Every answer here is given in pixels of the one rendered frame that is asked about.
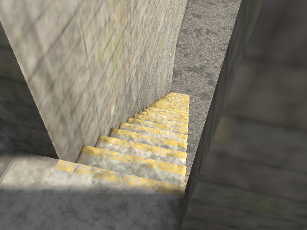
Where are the stairs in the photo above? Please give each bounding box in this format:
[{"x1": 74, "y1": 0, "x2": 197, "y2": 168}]
[{"x1": 75, "y1": 92, "x2": 190, "y2": 187}]

